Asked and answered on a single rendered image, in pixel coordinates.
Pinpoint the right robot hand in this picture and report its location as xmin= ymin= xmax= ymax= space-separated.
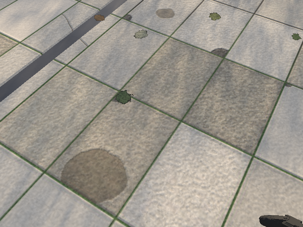
xmin=259 ymin=215 xmax=303 ymax=227

